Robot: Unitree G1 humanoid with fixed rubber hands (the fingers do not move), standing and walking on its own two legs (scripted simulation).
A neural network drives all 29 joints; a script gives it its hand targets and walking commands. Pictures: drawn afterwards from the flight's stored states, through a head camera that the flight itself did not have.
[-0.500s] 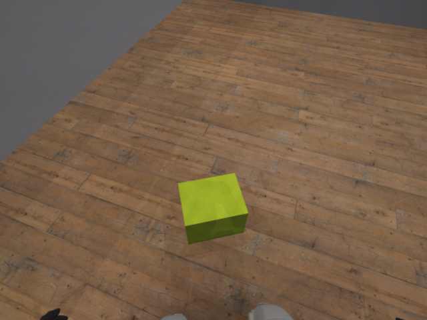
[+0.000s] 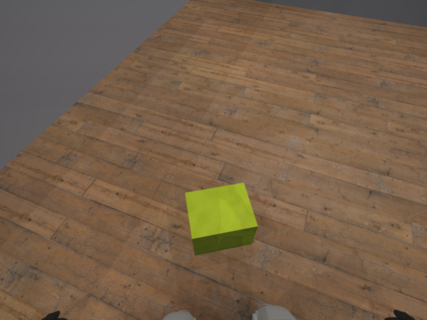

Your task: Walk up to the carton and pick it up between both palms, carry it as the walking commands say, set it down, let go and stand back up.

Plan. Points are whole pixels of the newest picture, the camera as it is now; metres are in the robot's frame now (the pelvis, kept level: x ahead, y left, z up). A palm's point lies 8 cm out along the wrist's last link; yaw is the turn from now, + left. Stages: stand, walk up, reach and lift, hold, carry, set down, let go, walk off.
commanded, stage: walk up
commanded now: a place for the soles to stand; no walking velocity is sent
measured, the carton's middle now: (219, 219) +0.60 +0.00 -0.64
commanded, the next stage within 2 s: none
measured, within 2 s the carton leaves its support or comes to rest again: neither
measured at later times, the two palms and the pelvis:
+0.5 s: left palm out of the picture +0.09 +0.34 -0.09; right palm out of the picture +0.09 -0.34 -0.08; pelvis +0.02 +0.00 +0.00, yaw +0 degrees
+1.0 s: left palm out of the picture +0.11 +0.32 -0.09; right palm out of the picture +0.13 -0.35 -0.09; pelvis +0.03 -0.02 -0.01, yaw +1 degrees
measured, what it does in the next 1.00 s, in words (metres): steps on the spot: right foot, then right foot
